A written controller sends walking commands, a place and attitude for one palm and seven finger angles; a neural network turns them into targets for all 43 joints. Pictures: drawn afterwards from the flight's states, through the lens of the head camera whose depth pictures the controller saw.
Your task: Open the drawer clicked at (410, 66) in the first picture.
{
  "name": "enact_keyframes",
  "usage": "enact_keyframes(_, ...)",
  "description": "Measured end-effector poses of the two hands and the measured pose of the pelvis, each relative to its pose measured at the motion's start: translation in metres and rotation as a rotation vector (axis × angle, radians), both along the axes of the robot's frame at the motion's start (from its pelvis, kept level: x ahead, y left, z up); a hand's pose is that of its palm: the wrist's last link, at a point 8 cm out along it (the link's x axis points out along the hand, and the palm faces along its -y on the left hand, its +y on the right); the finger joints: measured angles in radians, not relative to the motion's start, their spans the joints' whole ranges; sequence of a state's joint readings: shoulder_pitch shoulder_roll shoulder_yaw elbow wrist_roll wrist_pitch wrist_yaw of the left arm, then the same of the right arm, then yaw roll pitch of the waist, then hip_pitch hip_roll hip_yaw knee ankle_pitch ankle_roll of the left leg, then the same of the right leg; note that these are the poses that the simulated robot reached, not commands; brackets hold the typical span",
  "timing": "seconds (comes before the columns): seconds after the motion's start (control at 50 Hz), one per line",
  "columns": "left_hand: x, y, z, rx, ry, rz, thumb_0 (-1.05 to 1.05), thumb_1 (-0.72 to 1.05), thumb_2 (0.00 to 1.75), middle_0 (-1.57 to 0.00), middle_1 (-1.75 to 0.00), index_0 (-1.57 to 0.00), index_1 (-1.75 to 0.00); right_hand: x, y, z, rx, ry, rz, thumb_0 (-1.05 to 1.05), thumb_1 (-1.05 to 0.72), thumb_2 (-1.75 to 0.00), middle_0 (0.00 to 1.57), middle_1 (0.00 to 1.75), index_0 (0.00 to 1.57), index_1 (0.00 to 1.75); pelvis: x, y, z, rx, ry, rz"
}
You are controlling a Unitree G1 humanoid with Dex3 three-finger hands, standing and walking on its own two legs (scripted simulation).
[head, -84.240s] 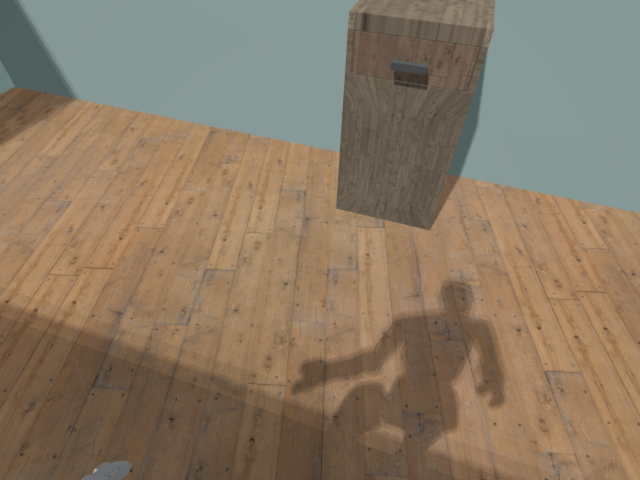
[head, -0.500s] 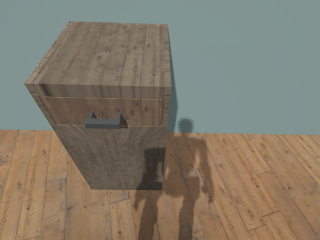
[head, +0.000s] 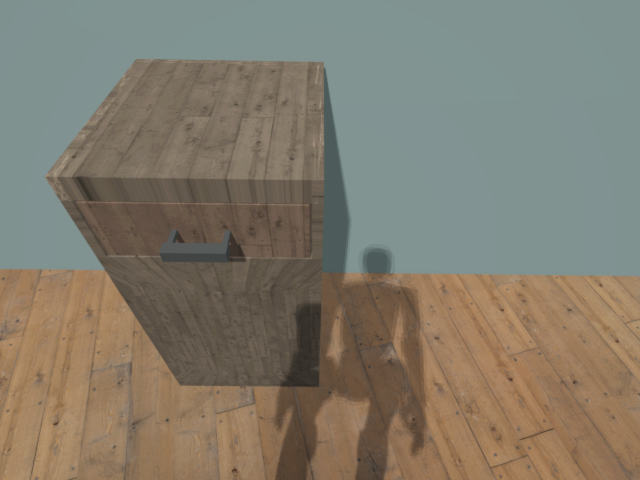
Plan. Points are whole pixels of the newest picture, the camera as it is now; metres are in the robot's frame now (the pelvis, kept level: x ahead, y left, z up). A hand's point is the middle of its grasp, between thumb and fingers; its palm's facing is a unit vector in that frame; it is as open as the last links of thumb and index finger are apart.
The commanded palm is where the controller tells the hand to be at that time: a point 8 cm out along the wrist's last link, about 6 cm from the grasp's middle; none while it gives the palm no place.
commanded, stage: come to a stop and stand still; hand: left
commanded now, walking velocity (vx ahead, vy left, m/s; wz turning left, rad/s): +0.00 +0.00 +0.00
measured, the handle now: (198, 243) +0.50 +0.25 -0.05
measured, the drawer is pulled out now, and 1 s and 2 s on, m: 0.00 0.00 0.00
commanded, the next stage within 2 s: look again from close up in 0.14 s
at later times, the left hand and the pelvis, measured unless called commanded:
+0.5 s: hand out of the picture +0.00 +0.18 -0.18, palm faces +0.05 -0.99 -0.15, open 7.3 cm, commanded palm none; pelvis +0.02 +0.03 -0.01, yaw +0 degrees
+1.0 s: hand (118, 447) +0.17 +0.26 -0.06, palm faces -0.03 -0.71 -0.71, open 7.5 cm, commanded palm +0.12 +0.28 -0.05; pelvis -0.01 +0.07 -0.02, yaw +1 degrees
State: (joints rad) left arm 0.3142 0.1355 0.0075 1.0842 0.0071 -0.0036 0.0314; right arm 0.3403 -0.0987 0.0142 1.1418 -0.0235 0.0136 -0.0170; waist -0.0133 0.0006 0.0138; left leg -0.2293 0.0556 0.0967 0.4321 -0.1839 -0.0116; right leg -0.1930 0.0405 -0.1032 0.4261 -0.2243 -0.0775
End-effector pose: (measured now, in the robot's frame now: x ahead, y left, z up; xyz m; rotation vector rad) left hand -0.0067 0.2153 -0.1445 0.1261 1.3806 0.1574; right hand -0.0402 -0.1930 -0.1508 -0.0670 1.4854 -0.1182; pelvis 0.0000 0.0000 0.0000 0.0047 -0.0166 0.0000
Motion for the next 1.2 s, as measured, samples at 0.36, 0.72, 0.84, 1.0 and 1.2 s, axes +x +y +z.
enact_keyframes(0.36,-0.027,-0.022,-0.008,-0.064,0.087,0.014,0.00,0.91,0.90,-0.20,-0.30,-0.20,-0.30,0.029,0.002,-0.001,-0.035,-0.062,0.004,0.01,-0.92,-0.90,0.20,0.30,0.20,0.30,0.011,0.012,-0.004,-0.029,0.004,-0.001)
enact_keyframes(0.72,0.023,0.054,-0.007,0.008,-0.059,-0.016,0.00,0.92,0.90,-0.20,-0.30,-0.20,-0.30,0.039,0.029,0.005,-0.066,-0.123,0.036,0.01,-0.92,-0.90,0.20,0.30,0.20,0.30,0.011,0.049,-0.004,-0.015,-0.013,-0.004)
enact_keyframes(0.84,0.021,0.060,-0.003,0.015,-0.061,-0.071,0.00,0.91,0.90,-0.20,-0.30,-0.20,-0.30,0.037,0.035,0.008,-0.075,-0.131,0.039,0.01,-0.92,-0.90,0.20,0.30,0.20,0.30,0.006,0.059,-0.004,-0.022,-0.011,-0.012)
enact_keyframes(1.0,0.162,0.080,0.135,0.567,-0.793,-0.485,0.02,0.86,0.87,-0.21,-0.35,-0.20,-0.34,0.120,0.011,0.022,-0.151,-0.646,0.071,0.02,-0.93,-0.90,0.20,0.30,0.20,0.30,-0.009,0.068,-0.019,0.016,0.036,0.014)
enact_keyframes(1.2,0.168,0.029,0.122,0.876,-0.886,-0.917,0.00,0.64,0.79,-0.22,-0.48,-0.22,-0.47,0.237,0.011,0.067,-0.119,-0.826,0.206,0.01,-0.91,-0.90,0.20,0.30,0.20,0.30,-0.010,0.055,-0.034,0.028,0.118,-0.039)
